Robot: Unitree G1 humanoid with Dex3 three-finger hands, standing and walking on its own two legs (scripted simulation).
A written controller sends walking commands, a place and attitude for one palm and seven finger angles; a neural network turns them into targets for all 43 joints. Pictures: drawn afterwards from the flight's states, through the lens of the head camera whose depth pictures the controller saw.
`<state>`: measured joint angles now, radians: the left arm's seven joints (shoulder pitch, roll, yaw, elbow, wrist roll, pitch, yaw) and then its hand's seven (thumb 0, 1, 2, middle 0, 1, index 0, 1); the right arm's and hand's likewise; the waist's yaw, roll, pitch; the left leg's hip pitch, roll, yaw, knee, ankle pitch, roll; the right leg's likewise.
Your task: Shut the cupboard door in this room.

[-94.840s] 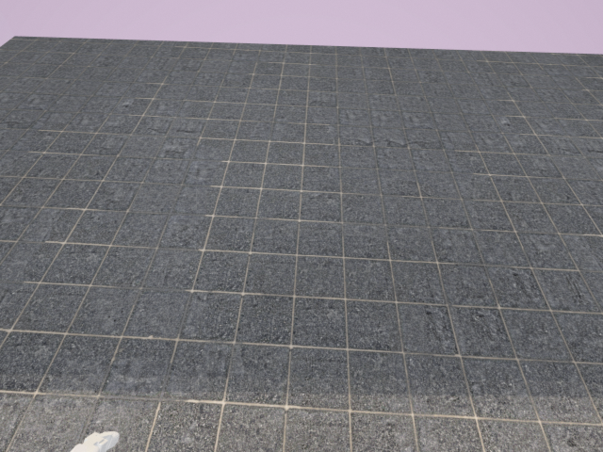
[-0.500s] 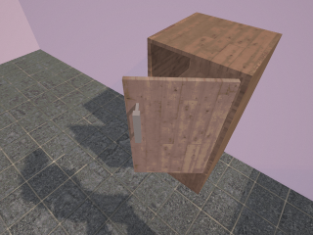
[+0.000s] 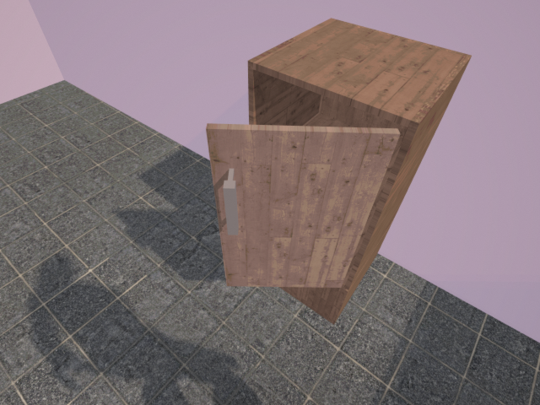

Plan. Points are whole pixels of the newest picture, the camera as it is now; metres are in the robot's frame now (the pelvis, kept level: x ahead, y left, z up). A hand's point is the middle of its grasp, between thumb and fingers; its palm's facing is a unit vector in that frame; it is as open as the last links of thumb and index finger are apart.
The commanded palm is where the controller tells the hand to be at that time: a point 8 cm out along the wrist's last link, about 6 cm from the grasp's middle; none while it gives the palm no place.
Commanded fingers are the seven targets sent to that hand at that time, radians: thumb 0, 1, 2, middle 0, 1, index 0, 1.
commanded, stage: come to a stop and stand still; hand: left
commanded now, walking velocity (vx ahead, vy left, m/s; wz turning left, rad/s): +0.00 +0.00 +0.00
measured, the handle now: (232, 202) +0.52 +0.11 -0.05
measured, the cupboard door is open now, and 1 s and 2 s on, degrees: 37 37 37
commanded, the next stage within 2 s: look again from close up in 0.32 s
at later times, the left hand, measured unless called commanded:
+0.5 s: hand out of the picture +0.03 +0.17 -0.17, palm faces +0.00 -0.98 -0.22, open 7.4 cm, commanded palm none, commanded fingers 0.00 0.90 0.90 -0.20 -0.30 -0.20 -0.30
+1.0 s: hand out of the picture +0.00 +0.15 -0.18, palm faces +0.03 -0.98 -0.17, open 7.4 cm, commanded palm none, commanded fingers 0.00 0.90 0.90 -0.20 -0.30 -0.20 -0.30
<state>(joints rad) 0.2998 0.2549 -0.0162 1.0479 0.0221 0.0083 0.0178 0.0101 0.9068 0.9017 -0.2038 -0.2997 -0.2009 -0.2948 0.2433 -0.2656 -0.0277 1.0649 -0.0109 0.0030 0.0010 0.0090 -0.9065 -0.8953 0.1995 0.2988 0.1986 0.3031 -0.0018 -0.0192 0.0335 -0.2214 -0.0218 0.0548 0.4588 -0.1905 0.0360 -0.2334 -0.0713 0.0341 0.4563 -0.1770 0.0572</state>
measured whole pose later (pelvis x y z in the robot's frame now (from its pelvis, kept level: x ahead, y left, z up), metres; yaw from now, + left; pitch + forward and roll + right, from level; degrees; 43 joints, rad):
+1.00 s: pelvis +0.02 -0.01 +0.00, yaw +0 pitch -2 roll +0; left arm 0.31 0.15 -0.01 1.10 0.02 0.00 0.04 0.01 0.91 0.90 -0.20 -0.30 -0.20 -0.29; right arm 0.27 -0.13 -0.01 1.14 -0.01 0.00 -0.02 0.01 -0.91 -0.90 0.20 0.30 0.20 0.30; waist 0.00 -0.02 0.04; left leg -0.22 0.00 0.04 0.45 -0.20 0.01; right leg -0.22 -0.05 0.01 0.43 -0.19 0.05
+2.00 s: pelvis +0.11 -0.11 -0.01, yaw +2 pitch -1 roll -1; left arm 0.15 0.15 0.04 0.99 0.03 0.01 0.04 0.01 0.91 0.90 -0.20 -0.30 -0.20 -0.29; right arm 0.23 -0.19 -0.06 1.07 -0.01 0.04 -0.04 0.01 -0.91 -0.90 0.20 0.30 0.20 0.30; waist -0.02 0.02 0.11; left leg -0.34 0.02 0.05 0.89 -0.55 -0.02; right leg -0.31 -0.10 -0.09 0.60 -0.27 0.04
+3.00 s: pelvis +0.07 -0.08 +0.00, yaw +1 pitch -1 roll +0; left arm 0.36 0.14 -0.03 1.09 0.02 -0.01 0.04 0.01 0.91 0.90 -0.20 -0.30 -0.20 -0.29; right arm 0.33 -0.15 0.02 1.08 -0.02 0.00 -0.01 0.02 -0.92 -0.90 0.20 0.30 0.20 0.30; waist -0.01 0.03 0.01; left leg -0.25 -0.05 0.13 0.47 -0.21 0.10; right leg -0.19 -0.05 -0.05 0.51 -0.30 0.01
